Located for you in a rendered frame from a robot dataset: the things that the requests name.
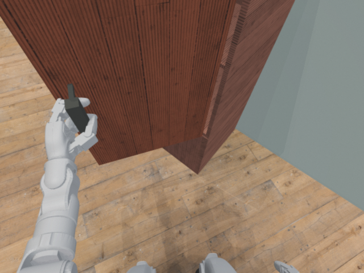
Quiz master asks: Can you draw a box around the robot left hand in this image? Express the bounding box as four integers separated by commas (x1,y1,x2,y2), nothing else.
45,98,98,162

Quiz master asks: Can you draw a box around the handle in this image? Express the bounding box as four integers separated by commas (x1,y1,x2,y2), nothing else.
64,84,90,133

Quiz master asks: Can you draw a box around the cupboard door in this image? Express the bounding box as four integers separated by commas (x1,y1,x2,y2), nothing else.
0,0,236,165

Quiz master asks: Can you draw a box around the robot right hand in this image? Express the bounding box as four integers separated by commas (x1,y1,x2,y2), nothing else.
274,260,299,273

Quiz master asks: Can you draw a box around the robot right thigh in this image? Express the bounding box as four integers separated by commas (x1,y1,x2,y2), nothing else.
199,258,237,273

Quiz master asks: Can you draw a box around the left robot forearm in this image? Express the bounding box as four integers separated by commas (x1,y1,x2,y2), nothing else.
16,158,80,273

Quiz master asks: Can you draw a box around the left robot upper arm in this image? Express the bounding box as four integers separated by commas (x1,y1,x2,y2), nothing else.
19,260,78,273

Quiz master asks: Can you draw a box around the robot right shin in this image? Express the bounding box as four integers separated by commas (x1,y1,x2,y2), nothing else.
204,253,218,261

